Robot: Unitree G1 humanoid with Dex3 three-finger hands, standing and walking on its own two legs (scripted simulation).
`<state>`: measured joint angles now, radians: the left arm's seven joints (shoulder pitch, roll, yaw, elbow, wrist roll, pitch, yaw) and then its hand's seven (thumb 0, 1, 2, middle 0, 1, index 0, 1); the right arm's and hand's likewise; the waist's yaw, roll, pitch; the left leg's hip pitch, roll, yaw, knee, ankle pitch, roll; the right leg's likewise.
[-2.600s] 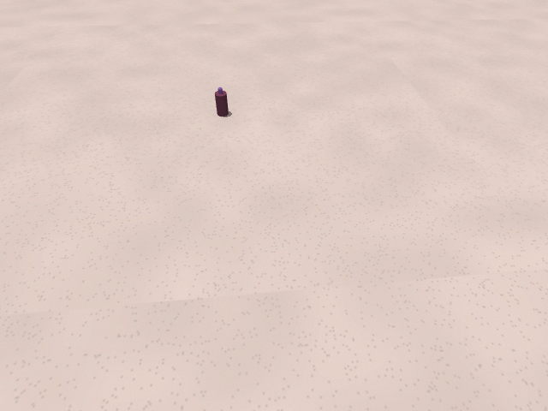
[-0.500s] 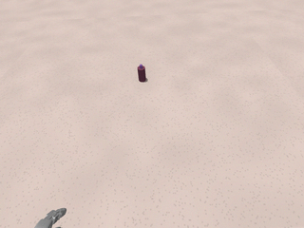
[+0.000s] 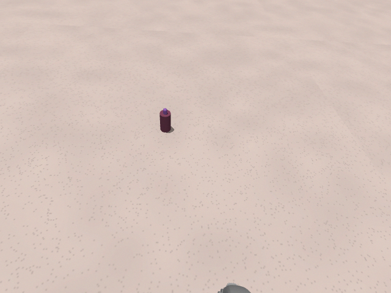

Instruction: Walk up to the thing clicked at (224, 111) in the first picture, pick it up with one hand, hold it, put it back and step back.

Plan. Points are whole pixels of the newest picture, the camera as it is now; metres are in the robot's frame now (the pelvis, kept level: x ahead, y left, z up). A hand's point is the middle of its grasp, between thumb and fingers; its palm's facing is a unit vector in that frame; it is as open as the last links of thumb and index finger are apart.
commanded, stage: walk up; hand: left
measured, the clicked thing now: (165, 119) +1.33 +0.19 -0.68
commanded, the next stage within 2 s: none
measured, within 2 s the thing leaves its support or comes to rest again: neither
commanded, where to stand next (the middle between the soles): +0.99 -0.03 m, yaw +2 degrees
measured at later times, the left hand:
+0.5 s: hand (108, 227) +0.30 +0.22 -0.11, palm faces +0.02 -0.92 -0.39, open 7.4 cm
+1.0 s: hand (120, 162) +0.52 +0.24 -0.14, palm faces -0.03 -0.94 -0.33, open 7.4 cm
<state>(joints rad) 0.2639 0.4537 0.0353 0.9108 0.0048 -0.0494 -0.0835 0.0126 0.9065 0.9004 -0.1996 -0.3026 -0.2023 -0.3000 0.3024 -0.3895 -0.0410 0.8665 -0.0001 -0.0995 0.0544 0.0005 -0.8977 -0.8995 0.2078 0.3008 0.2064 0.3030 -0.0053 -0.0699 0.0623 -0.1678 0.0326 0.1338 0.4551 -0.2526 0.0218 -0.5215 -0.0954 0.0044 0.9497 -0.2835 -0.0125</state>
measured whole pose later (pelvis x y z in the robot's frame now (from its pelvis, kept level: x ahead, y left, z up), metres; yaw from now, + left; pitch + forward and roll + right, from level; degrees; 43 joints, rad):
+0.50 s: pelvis +0.25 -0.06 +0.00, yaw +2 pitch -2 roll +0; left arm 0.29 0.39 0.04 0.87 0.01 -0.09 -0.07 0.01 0.90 0.90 -0.20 -0.30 -0.21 -0.30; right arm 0.27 -0.44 -0.06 0.90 -0.02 -0.04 0.08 0.00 -0.90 -0.90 0.20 0.30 0.20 0.30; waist 0.03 0.06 0.05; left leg -0.53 0.10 0.00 0.83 -0.21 -0.01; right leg -0.15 -0.01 -0.12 0.42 -0.23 -0.05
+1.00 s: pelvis +0.47 -0.03 +0.00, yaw +2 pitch -3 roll +1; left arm 0.29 0.42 0.04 0.89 0.01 -0.04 -0.08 0.01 0.91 0.90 -0.20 -0.30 -0.20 -0.30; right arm 0.30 -0.40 -0.04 0.84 0.00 -0.09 0.05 0.00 -0.90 -0.90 0.21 0.30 0.21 0.30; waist 0.00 -0.05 0.08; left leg -0.13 0.03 0.12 0.45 -0.27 0.01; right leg -0.50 -0.12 0.00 0.79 -0.23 -0.01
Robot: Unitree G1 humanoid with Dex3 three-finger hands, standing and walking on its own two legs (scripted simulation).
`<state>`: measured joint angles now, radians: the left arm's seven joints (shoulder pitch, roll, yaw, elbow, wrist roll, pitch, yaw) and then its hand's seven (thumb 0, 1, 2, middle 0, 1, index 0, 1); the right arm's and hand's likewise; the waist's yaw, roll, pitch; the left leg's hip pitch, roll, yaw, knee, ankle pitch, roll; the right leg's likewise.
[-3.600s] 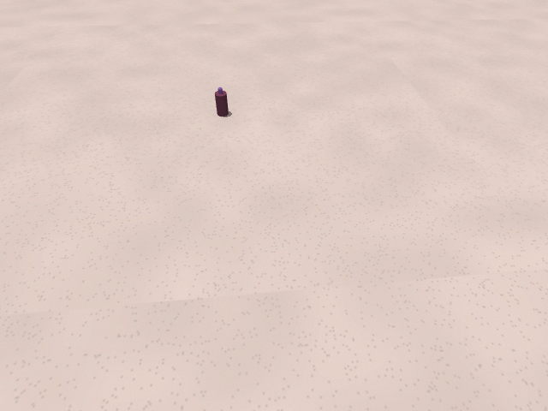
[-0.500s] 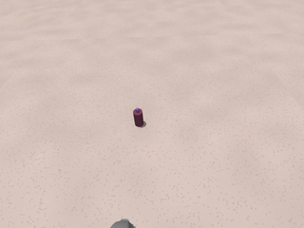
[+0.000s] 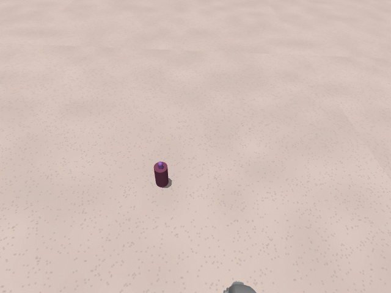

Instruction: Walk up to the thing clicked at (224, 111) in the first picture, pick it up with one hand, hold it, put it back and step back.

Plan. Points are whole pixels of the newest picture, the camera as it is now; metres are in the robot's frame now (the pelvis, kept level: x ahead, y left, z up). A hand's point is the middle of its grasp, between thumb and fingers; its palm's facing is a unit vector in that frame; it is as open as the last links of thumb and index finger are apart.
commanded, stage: walk up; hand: left
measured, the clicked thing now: (161, 172) +0.86 +0.19 -0.67
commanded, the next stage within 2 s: none
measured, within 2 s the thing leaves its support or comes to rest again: neither
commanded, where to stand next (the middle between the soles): +0.52 -0.02 m, yaw +0 degrees
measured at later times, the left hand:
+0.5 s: hand (89, 270) +0.20 +0.24 -0.13, palm faces +0.01 -0.92 -0.39, open 7.4 cm
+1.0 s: hand (112, 190) +0.42 +0.25 -0.14, palm faces -0.03 -0.90 -0.43, open 7.4 cm
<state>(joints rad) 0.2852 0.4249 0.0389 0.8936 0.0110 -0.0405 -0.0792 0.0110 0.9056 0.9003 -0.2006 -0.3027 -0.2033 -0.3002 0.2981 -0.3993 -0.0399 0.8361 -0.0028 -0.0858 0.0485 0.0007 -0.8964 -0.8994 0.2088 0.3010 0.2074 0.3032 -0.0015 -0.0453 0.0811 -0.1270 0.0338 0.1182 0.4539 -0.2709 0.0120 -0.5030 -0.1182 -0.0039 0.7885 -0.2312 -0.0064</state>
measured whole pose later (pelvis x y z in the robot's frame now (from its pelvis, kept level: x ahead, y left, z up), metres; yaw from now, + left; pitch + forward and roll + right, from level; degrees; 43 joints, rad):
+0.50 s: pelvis +0.19 -0.04 +0.00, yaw +2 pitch -2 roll -1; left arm 0.36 0.42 0.04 0.86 0.02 -0.08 -0.05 0.01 0.90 0.90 -0.20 -0.30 -0.21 -0.30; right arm 0.28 -0.43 -0.06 0.90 -0.02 -0.03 0.08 0.00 -0.90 -0.90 0.20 0.30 0.20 0.30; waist 0.04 0.04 0.06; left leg -0.47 0.10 0.03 0.68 -0.21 0.00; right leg -0.15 -0.03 -0.11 0.49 -0.30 -0.02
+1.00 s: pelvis +0.36 -0.04 -0.02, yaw +1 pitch -3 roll +0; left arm 0.29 0.42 0.05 0.89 0.02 -0.09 -0.04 0.01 0.90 0.90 -0.20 -0.30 -0.21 -0.30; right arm 0.33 -0.44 -0.05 0.85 0.00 -0.02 0.04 0.00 -0.90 -0.90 0.21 0.30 0.21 0.30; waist -0.01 0.05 0.08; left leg -0.23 0.08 0.05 0.80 -0.46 0.03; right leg -0.38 -0.04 -0.06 0.65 -0.21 -0.01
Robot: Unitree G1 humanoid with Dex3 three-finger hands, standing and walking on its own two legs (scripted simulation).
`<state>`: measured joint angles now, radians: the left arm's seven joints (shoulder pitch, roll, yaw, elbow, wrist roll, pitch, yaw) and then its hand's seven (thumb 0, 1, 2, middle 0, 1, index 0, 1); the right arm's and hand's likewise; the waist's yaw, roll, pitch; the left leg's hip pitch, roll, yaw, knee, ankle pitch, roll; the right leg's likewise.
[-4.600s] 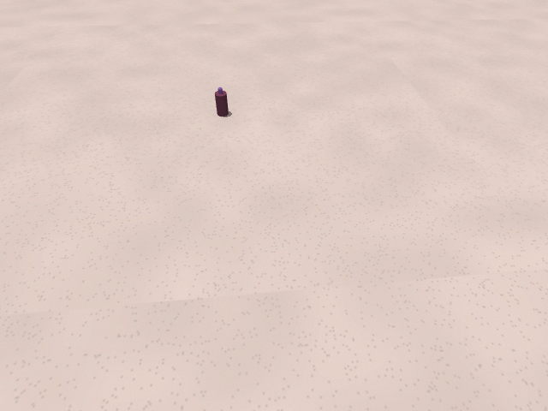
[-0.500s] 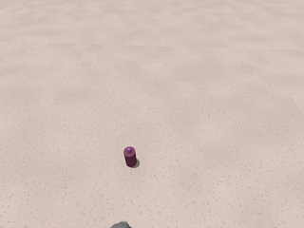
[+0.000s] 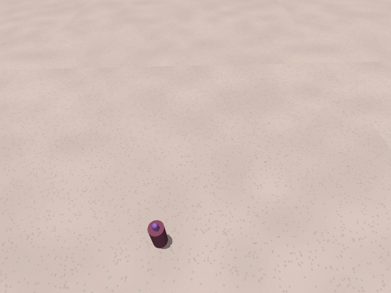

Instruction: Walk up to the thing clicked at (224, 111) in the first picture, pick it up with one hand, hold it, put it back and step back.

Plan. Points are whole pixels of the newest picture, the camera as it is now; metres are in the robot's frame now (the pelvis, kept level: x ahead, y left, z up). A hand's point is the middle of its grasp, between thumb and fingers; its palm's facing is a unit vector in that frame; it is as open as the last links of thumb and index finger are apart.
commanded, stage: walk up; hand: left
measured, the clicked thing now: (157, 232) +0.51 +0.21 -0.65
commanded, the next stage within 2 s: stand in 1.50 s
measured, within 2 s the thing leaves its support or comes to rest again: neither
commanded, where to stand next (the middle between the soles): +0.16 +0.02 m, yaw -1 degrees
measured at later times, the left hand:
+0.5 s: hand out of the picture +0.13 +0.29 -0.15, palm faces -0.03 -0.93 -0.36, open 7.4 cm
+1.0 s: hand out of the picture +0.13 +0.29 -0.13, palm faces -0.01 -0.94 -0.35, open 7.4 cm
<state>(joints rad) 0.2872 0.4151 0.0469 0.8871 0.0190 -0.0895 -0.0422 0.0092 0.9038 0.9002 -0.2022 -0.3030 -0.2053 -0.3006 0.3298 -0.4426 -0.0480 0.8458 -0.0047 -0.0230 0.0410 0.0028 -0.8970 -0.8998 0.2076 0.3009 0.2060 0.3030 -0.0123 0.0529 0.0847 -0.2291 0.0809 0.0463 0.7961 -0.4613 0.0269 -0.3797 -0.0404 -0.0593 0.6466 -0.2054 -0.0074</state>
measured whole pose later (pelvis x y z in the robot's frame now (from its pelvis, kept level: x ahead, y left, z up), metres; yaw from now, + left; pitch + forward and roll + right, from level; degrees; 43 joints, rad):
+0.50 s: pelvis +0.06 +0.03 +0.00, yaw +0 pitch -2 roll -1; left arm 0.16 0.39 -0.01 1.00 0.00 -0.02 0.00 0.01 0.90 0.90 -0.20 -0.30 -0.21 -0.30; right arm 0.12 -0.37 -0.01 0.99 0.01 0.02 0.02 0.00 -0.90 -0.90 0.21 0.30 0.20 0.30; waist 0.01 0.00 0.09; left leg -0.37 0.05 0.01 0.70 -0.30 -0.01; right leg -0.31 -0.05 -0.01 0.67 -0.32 0.04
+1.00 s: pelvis +0.06 +0.03 +0.03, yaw +0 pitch -3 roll +0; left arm 0.09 0.36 -0.01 1.16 0.01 -0.02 -0.01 0.01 0.90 0.90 -0.20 -0.30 -0.20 -0.30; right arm 0.03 -0.37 0.00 1.15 0.01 0.01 0.02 0.00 -0.90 -0.90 0.21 0.30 0.20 0.30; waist 0.02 0.02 0.06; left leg -0.20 0.04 0.03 0.40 -0.15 -0.02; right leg -0.16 -0.05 -0.01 0.38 -0.17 0.04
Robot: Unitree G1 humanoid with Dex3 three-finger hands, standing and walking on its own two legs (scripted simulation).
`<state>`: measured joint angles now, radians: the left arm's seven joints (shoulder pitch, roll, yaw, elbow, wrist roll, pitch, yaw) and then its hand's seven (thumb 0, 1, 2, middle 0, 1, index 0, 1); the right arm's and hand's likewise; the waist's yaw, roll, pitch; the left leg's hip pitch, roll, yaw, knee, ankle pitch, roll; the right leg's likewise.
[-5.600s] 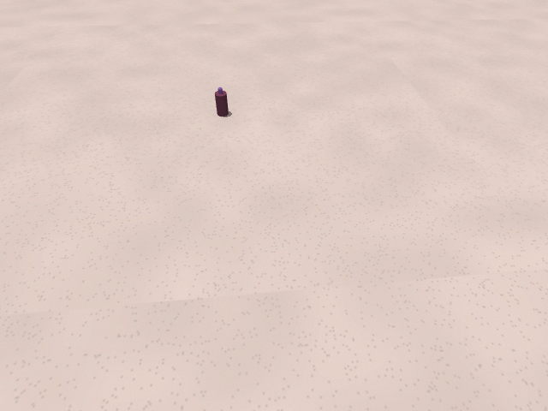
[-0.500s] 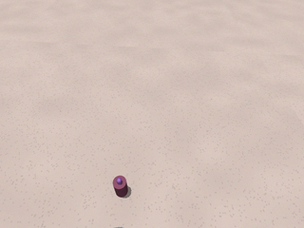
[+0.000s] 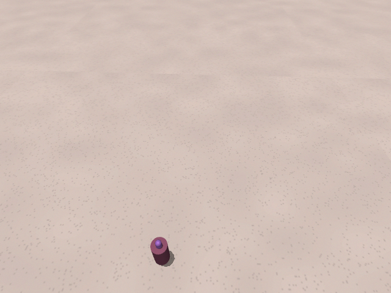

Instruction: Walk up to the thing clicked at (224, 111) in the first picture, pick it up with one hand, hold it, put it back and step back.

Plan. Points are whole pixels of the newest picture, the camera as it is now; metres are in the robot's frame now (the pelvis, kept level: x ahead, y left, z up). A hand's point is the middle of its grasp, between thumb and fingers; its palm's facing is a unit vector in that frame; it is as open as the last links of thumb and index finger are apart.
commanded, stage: walk up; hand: left
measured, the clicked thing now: (160, 249) +0.44 +0.19 -0.68
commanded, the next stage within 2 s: stand in 0.50 s
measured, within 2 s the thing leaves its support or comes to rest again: neither
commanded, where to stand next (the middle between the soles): +0.10 -0.01 m, yaw -1 degrees
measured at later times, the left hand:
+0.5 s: hand out of the picture +0.09 +0.25 -0.15, palm faces -0.03 -0.94 -0.34, open 7.4 cm
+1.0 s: hand out of the picture +0.10 +0.25 -0.15, palm faces -0.02 -0.94 -0.34, open 7.4 cm
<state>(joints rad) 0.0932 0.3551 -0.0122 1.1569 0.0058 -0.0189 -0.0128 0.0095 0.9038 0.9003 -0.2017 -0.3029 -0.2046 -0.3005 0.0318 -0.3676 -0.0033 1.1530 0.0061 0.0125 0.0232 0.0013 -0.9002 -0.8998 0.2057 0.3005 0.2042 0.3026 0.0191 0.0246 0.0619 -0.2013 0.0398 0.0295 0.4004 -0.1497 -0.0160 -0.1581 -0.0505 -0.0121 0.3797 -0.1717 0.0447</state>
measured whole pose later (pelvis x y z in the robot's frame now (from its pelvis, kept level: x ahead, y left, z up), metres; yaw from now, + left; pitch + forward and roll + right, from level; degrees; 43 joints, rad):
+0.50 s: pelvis +0.01 +0.00 +0.00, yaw +0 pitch -2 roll +0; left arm 0.08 0.34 0.00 1.15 0.01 -0.01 -0.01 0.01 0.90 0.90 -0.20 -0.30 -0.20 -0.30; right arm 0.08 -0.36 -0.01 1.16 0.00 0.01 0.02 0.00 -0.90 -0.90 0.21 0.30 0.20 0.30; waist -0.01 0.02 0.06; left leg -0.18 0.04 0.03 0.37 -0.15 -0.02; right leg -0.14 -0.05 -0.02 0.35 -0.17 0.04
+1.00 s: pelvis +0.03 -0.01 +0.00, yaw +0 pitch -2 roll +0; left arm 0.11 0.35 0.00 1.14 0.01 -0.01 -0.01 0.01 0.90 0.90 -0.20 -0.30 -0.20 -0.30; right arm 0.08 -0.36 -0.01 1.15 -0.01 0.00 0.01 0.00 -0.90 -0.90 0.21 0.30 0.20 0.30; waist 0.00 0.01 0.04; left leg -0.14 0.05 0.02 0.34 -0.16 -0.03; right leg -0.10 -0.04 -0.03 0.32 -0.18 0.03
